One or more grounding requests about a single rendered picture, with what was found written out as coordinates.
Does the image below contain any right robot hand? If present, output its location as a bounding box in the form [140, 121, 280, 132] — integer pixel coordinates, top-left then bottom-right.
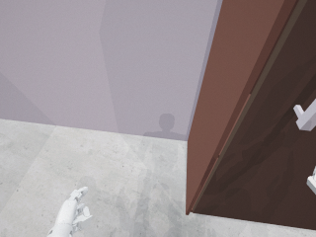
[306, 166, 316, 195]

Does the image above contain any left robot forearm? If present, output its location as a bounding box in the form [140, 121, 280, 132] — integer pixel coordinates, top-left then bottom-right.
[46, 223, 73, 237]

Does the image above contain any left robot hand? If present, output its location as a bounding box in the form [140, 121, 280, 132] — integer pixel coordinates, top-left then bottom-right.
[54, 187, 93, 234]

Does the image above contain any handle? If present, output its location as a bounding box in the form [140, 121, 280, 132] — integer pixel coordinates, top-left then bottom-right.
[293, 99, 316, 131]

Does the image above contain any wardrobe door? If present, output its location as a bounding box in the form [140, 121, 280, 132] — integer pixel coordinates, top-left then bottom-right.
[193, 0, 316, 231]

